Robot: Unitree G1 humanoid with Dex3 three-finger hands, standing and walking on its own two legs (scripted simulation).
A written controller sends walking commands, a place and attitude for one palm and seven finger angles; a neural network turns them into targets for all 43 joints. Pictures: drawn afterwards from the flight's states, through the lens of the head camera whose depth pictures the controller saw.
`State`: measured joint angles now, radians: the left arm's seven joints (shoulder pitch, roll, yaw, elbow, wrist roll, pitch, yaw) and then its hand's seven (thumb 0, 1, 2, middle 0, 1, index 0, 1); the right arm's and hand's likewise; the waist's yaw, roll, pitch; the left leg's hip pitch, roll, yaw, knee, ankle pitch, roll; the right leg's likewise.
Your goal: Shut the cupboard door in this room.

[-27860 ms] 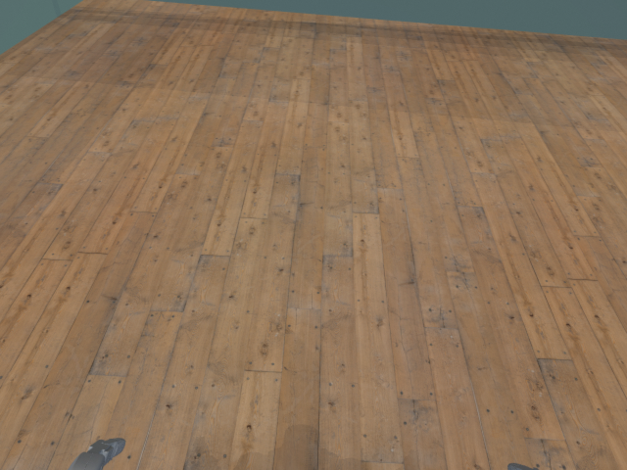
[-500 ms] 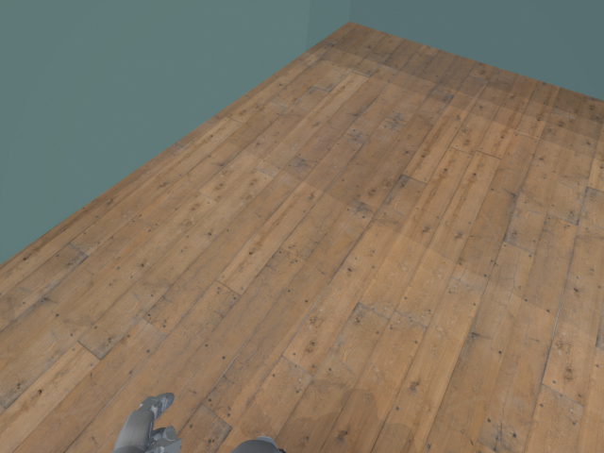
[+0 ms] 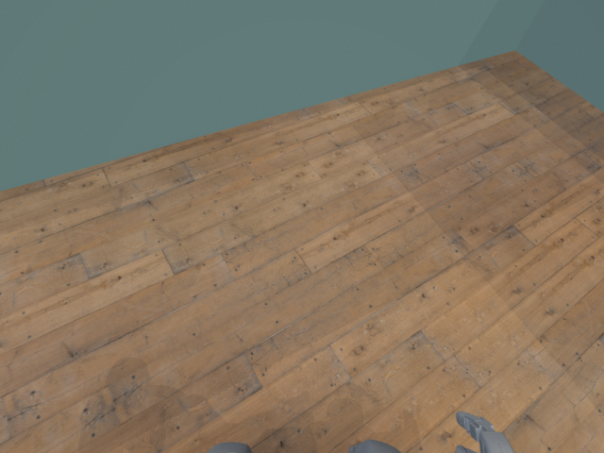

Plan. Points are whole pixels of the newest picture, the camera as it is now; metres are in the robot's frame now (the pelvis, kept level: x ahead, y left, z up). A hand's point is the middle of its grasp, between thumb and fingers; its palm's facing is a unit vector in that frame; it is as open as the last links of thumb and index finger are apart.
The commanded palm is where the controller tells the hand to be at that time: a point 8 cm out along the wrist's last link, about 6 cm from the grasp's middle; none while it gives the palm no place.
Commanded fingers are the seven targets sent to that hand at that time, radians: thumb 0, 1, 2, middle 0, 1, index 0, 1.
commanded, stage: walk to a spot facing it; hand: left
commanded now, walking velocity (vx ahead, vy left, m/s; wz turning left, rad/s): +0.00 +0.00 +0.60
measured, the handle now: out of the picture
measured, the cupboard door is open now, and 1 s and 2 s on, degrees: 80 80 80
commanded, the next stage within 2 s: none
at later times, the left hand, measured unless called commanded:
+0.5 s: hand out of the picture +0.09 +0.19 -0.13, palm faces +0.25 -0.92 -0.29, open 7.3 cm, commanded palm none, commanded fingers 0.00 0.90 0.90 -0.20 -0.30 -0.20 -0.30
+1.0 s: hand out of the picture -0.15 +0.21 -0.18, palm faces +0.62 -0.74 -0.26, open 7.4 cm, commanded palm none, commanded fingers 0.00 0.90 0.90 -0.20 -0.30 -0.20 -0.30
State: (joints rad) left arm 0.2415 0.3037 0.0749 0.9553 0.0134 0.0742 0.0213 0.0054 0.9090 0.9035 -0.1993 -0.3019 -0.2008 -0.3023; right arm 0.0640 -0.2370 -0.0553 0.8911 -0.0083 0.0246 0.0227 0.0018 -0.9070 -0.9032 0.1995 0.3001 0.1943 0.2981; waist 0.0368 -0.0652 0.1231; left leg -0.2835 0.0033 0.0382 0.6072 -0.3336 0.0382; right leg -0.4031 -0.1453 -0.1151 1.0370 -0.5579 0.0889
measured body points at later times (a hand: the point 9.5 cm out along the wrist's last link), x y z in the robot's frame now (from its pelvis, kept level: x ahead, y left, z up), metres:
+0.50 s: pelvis +0.00 -0.04 +0.00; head +0.06 -0.06 +0.45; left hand +0.08 +0.24 -0.11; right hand +0.10 -0.29 -0.16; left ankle -0.03 +0.09 -0.69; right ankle +0.03 -0.15 -0.73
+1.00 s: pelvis +0.02 +0.05 +0.00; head +0.03 +0.09 +0.44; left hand -0.18 +0.25 -0.16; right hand +0.30 -0.08 -0.11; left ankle -0.04 +0.11 -0.73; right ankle +0.04 -0.13 -0.67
